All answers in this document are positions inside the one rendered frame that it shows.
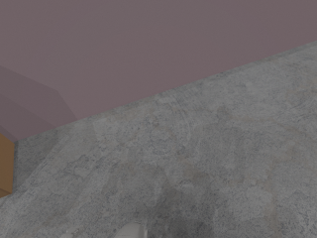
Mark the left robot hand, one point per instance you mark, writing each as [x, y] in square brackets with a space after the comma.
[73, 232]

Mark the cupboard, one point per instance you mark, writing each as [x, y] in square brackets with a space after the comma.
[7, 149]

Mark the left robot thigh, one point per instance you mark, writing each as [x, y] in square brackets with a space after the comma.
[132, 230]

